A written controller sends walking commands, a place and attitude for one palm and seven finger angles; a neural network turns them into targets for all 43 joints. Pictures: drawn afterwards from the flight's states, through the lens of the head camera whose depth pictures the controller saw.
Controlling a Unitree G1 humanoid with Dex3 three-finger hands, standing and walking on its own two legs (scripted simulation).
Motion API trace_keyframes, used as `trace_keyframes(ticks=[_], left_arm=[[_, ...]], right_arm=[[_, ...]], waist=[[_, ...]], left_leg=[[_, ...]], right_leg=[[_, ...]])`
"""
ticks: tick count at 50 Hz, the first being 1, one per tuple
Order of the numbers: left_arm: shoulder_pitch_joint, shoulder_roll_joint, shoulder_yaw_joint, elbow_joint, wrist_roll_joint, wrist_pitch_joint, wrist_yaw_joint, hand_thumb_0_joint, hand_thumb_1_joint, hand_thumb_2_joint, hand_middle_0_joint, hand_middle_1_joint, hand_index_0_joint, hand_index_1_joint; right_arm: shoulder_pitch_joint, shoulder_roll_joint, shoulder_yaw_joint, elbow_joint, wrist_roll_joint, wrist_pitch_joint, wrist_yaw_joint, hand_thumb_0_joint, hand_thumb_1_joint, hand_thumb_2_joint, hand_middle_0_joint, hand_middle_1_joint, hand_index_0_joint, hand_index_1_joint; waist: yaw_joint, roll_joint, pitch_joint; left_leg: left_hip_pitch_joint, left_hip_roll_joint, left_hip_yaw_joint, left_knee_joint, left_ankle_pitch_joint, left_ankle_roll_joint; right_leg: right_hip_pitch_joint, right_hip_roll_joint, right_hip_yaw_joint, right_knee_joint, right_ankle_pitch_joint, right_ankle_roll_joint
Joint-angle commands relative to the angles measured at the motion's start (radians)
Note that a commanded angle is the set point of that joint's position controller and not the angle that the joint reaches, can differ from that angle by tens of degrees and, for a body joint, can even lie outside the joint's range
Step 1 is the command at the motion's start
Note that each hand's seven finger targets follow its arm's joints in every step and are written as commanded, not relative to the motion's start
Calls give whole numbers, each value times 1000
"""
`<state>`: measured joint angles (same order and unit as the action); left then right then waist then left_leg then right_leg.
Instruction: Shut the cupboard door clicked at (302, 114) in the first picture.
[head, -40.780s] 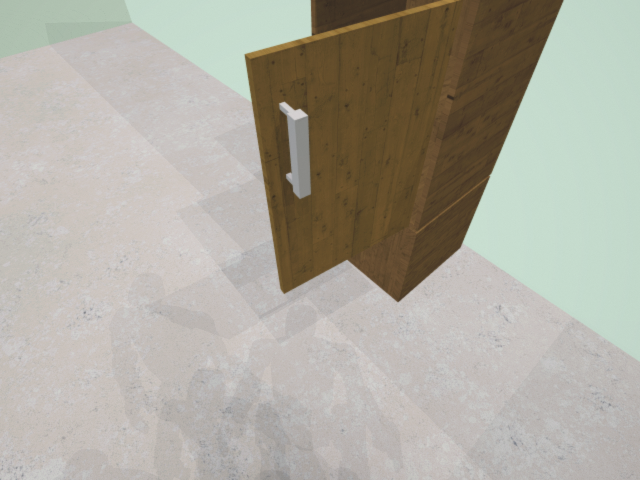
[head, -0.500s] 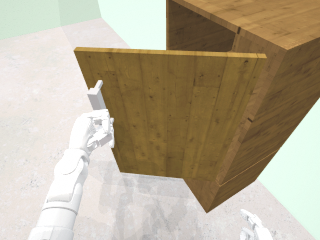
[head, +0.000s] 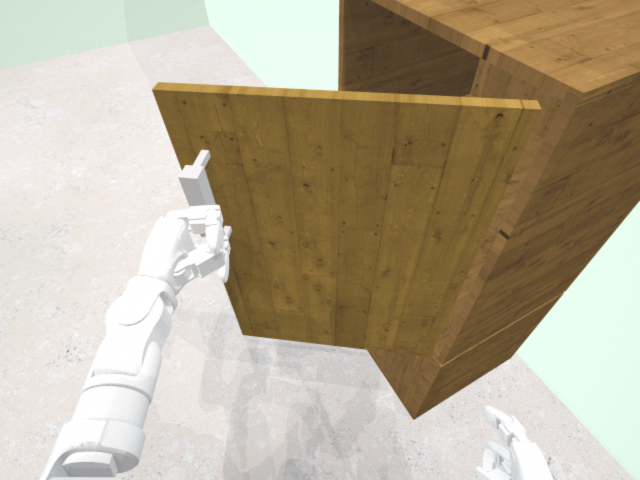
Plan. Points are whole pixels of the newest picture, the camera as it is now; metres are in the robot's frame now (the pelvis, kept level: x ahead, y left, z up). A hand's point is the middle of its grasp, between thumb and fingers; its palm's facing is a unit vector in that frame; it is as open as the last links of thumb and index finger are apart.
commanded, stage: push the door shut along its arc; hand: left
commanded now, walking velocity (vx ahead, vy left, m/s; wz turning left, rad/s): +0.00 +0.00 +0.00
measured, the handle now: (212, 207) +0.44 +0.17 +0.10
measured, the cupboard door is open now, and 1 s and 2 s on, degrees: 54 39 24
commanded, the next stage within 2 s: pull the fist back off the door in 1.66 s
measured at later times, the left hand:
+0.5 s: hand (233, 224) +0.40 +0.13 +0.11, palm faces -0.25 -0.97 -0.03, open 3.1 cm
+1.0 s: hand (285, 187) +0.48 +0.07 +0.11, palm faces -0.40 -0.91 +0.01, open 3.1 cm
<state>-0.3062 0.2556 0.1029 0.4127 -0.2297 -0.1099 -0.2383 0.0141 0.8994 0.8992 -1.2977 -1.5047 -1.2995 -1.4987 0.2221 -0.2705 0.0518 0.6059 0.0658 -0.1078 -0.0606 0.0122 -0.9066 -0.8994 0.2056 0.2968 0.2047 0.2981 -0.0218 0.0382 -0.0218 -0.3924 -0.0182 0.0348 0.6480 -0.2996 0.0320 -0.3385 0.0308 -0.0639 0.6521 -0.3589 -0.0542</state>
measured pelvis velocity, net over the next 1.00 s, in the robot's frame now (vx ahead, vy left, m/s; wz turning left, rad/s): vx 0.00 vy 0.02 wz -0.02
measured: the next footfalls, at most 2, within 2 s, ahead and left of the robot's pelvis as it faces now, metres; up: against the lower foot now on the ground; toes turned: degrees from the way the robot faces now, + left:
none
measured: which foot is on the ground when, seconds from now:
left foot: down 0.00-1.00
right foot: down 0.00-1.00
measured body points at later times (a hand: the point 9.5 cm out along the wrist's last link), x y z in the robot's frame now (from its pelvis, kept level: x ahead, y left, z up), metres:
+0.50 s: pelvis -0.01 +0.01 -0.01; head +0.02 +0.00 +0.44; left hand +0.41 +0.18 +0.12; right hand +0.09 -0.25 -0.12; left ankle +0.02 +0.10 -0.72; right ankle -0.01 -0.08 -0.72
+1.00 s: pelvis +0.00 +0.02 -0.02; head +0.08 +0.01 +0.42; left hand +0.50 +0.12 +0.11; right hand +0.01 -0.26 -0.14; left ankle +0.02 +0.10 -0.72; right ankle -0.01 -0.08 -0.72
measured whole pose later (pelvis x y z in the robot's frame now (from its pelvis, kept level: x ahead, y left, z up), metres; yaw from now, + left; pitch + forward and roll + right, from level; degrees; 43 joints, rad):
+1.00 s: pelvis +0.00 +0.02 -0.02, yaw -1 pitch +13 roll -1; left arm -0.99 0.33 0.16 1.15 -0.19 -0.26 -0.39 0.01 0.90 0.90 -1.30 -1.50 -1.30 -1.50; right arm 0.37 -0.30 0.03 0.70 0.03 -0.09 -0.04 0.01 -0.91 -0.90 0.21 0.30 0.21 0.30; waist -0.17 0.04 -0.05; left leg -0.67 -0.02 0.06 0.79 -0.34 0.06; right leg -0.62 0.02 -0.05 0.79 -0.39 -0.03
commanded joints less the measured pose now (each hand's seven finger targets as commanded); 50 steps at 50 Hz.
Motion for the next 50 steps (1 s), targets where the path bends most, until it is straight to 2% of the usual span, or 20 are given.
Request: trace_keyframes(ticks=[1,4,6,9,11,15,21,24,25,27,29,31,34,36,37,38,39,42,47,50], left_arm=[[-447,162,64,-157,-25,-81,-19,0,900,900,-1300,-1500,-1300,-1500],[-471,145,55,-65,-24,-74,-33,0,900,900,-1300,-1500,-1300,-1500],[-483,190,92,-45,-23,-80,-37,0,900,900,-1300,-1500,-1300,-1500],[-567,127,25,-37,-24,-95,-59,0,900,900,-1300,-1500,-1300,-1500],[-601,151,35,3,-21,-102,-63,0,900,900,-1300,-1500,-1300,-1500],[-719,94,-24,50,-17,-125,-75,0,900,900,-1300,-1500,-1300,-1500],[-858,113,-26,160,-19,-156,-94,0,900,900,-1300,-1500,-1300,-1500],[-936,123,-21,266,-16,-171,-104,0,900,900,-1300,-1500,-1300,-1500],[-989,96,-55,276,-14,-182,-110,0,900,900,-1300,-1500,-1300,-1500],[-1043,112,-48,308,-7,-196,-111,0,900,900,-1300,-1500,-1300,-1500],[-1079,71,-79,361,-4,-199,-117,0,900,900,-1300,-1500,-1300,-1500],[-1101,119,-46,407,-1,-202,-121,0,900,900,-1300,-1500,-1300,-1500],[-1150,124,-35,441,-2,-204,-130,0,900,900,-1300,-1500,-1300,-1500],[-1162,184,12,454,1,-213,-136,0,900,900,-1300,-1500,-1300,-1500],[-1165,158,-3,453,-1,-214,-140,0,900,900,-1300,-1500,-1300,-1500],[-1166,192,26,453,2,-218,-144,0,900,900,-1300,-1500,-1300,-1500],[-1174,168,8,462,3,-216,-147,0,900,900,-1300,-1500,-1300,-1500],[-1173,215,49,513,9,-212,-141,0,900,900,-1300,-1500,-1300,-1500],[-1183,286,110,524,16,-212,-149,0,900,900,-1300,-1500,-1300,-1500],[-1220,323,134,541,27,-212,-156,0,900,900,-1300,-1500,-1300,-1500]], right_arm=[[-35,-125,-52,-122,-5,-43,-6,0,-900,-900,200,300,200,300],[-22,-126,-52,-117,-5,-34,-1,0,-900,-900,200,300,200,300],[-10,-137,-58,-119,-8,-28,0,0,-900,-900,200,300,200,300],[-8,-132,-58,-117,-5,-29,3,0,-900,-900,200,300,200,300],[8,-140,-61,-104,-6,-22,2,0,-900,-900,200,300,200,300],[26,-141,-66,-84,-4,-26,4,0,-900,-900,200,300,200,300],[60,-158,-72,-49,-9,-26,3,0,-900,-900,200,300,200,300],[74,-159,-68,-30,-9,-23,3,0,-900,-900,200,300,200,300],[75,-161,-67,-27,-9,-25,4,0,-900,-900,200,300,200,300],[87,-166,-70,-14,-11,-30,3,0,-900,-900,200,300,200,300],[103,-166,-71,-3,-15,-35,6,0,-900,-900,200,300,200,300],[130,-181,-76,12,-18,-34,5,0,-900,-900,200,300,200,300],[142,-181,-76,14,-22,-39,8,0,-900,-900,200,300,200,300],[164,-192,-79,22,-26,-39,8,0,-900,-900,200,300,200,300],[163,-186,-79,19,-26,-39,10,0,-900,-900,200,300,200,300],[166,-192,-82,16,-26,-39,11,0,-900,-900,200,300,200,300],[172,-187,-81,18,-28,-39,13,0,-900,-900,200,300,200,300],[198,-195,-83,26,-31,-30,14,0,-900,-900,200,300,200,300],[217,-199,-86,16,-34,-16,15,0,-900,-900,200,300,200,300],[241,-202,-89,17,-35,-6,14,0,-900,-900,200,300,200,300]], waist=[[-19,-44,-274],[-22,-55,-262],[-15,-88,-277],[-39,-63,-284],[-46,-69,-262],[-77,-34,-272],[-100,-58,-310],[-113,-65,-277],[-126,-46,-276],[-131,-16,-296],[-145,2,-300],[-153,-37,-329],[-157,-29,-369],[-148,-22,-410],[-150,-22,-424],[-141,1,-443],[-148,6,-441],[-151,-37,-416],[-142,-32,-451],[-155,-39,-454]], left_leg=[[186,6,-61,-59,171,11],[154,3,-60,-60,164,9],[148,5,-59,-59,171,12],[164,2,-61,-52,178,13],[162,4,-66,-51,163,14],[201,9,-86,-46,140,8],[204,8,-101,-34,119,11],[161,9,-109,-33,62,9],[159,9,-114,-34,41,7],[174,11,-122,-26,41,5],[183,12,-134,-18,34,0],[171,15,-138,-5,45,3],[158,12,-139,14,66,5],[160,16,-141,24,101,4],[168,16,-142,30,123,4],[172,19,-141,36,134,1],[180,20,-144,40,154,0],[126,22,-137,51,157,6],[76,17,-111,71,195,14],[45,16,-105,82,201,15]], right_leg=[[-3,-30,72,-109,290,37],[-16,-28,67,-102,288,38],[4,-32,72,-103,297,41],[-30,-27,66,-95,306,39],[-51,-26,63,-99,278,37],[-135,-14,43,-89,222,31],[-168,-14,42,-78,181,28],[-212,-10,40,-72,123,26],[-237,-10,37,-67,101,26],[-259,-12,36,-55,95,22],[-302,-9,29,-40,86,20],[-304,-11,33,-32,94,21],[-308,-9,34,-17,107,21],[-298,-10,35,-4,126,18],[-297,-7,32,1,145,18],[-301,-7,35,6,152,17],[-310,-4,29,12,164,16],[-304,0,34,13,175,20],[-249,2,48,25,242,25],[-239,3,58,32,271,30]])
